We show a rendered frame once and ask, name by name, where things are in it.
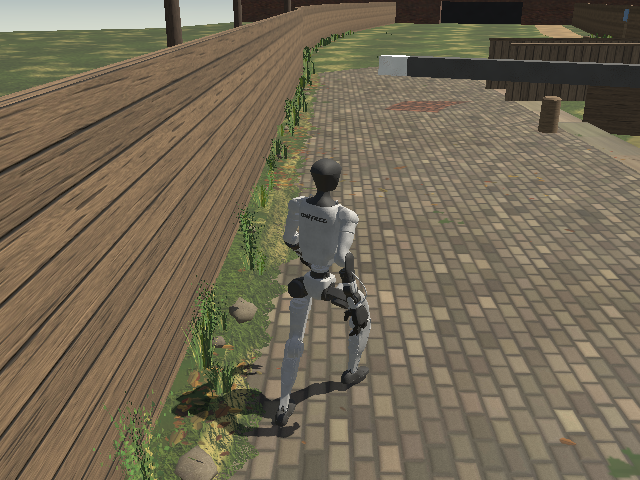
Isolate right robot hand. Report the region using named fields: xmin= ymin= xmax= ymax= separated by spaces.
xmin=344 ymin=305 xmax=369 ymax=336

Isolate left robot hand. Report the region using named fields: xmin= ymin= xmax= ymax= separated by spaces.
xmin=298 ymin=256 xmax=312 ymax=269

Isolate right robot foot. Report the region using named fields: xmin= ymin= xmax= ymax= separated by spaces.
xmin=341 ymin=366 xmax=369 ymax=384

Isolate left robot forearm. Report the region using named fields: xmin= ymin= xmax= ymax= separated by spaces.
xmin=284 ymin=241 xmax=303 ymax=258

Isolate left robot upper arm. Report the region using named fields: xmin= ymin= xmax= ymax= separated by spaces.
xmin=283 ymin=196 xmax=309 ymax=245

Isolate right robot forearm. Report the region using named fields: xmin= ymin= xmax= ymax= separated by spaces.
xmin=339 ymin=252 xmax=362 ymax=309

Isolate right robot upper arm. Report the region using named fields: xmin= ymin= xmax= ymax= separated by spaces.
xmin=334 ymin=206 xmax=359 ymax=267

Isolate humanoid robot head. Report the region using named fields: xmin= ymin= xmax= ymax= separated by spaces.
xmin=306 ymin=158 xmax=342 ymax=207

